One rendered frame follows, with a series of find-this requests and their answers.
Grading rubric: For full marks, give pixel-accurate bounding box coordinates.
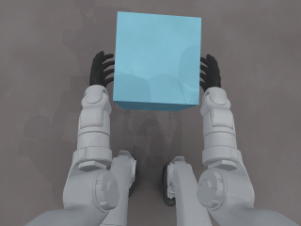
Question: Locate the right robot forearm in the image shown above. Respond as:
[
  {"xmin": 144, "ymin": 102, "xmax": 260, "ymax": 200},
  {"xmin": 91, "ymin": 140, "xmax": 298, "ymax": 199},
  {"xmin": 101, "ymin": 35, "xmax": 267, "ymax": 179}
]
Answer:
[{"xmin": 200, "ymin": 87, "xmax": 251, "ymax": 182}]

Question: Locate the robot right upper arm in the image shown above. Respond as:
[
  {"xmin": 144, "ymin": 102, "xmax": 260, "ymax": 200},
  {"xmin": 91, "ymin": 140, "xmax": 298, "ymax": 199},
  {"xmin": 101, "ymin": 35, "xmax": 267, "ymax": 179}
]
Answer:
[{"xmin": 197, "ymin": 168, "xmax": 299, "ymax": 226}]

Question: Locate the right robot hand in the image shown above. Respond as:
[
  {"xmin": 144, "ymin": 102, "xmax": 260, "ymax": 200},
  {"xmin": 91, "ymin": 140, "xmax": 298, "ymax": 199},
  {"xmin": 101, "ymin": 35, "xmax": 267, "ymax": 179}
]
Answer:
[{"xmin": 199, "ymin": 54, "xmax": 221, "ymax": 93}]

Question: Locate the robot left foot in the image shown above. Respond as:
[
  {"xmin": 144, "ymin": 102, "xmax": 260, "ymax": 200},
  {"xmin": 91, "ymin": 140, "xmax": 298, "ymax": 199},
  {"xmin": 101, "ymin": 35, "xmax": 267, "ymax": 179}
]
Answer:
[{"xmin": 128, "ymin": 156, "xmax": 137, "ymax": 198}]

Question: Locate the robot left upper arm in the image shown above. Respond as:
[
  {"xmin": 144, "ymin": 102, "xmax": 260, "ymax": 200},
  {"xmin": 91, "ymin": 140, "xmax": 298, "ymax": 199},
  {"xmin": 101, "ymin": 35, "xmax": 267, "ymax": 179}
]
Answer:
[{"xmin": 24, "ymin": 169, "xmax": 120, "ymax": 226}]

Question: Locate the robot right shin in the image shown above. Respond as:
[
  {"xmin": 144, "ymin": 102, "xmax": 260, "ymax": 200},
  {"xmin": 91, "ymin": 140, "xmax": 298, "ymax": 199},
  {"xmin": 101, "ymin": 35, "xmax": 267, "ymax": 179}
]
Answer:
[{"xmin": 166, "ymin": 156, "xmax": 192, "ymax": 198}]

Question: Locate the left robot hand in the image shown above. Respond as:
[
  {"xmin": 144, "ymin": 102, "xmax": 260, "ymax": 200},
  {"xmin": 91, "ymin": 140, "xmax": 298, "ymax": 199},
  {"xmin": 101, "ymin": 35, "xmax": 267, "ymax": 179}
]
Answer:
[{"xmin": 89, "ymin": 51, "xmax": 115, "ymax": 88}]

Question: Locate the carton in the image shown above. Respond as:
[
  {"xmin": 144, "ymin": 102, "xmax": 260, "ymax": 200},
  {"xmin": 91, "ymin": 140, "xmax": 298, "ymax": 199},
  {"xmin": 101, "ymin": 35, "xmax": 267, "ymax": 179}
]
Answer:
[{"xmin": 113, "ymin": 11, "xmax": 201, "ymax": 112}]

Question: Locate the left robot forearm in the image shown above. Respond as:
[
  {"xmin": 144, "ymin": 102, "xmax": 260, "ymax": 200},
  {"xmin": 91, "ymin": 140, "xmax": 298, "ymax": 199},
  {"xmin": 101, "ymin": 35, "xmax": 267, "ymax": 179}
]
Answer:
[{"xmin": 62, "ymin": 85, "xmax": 113, "ymax": 203}]

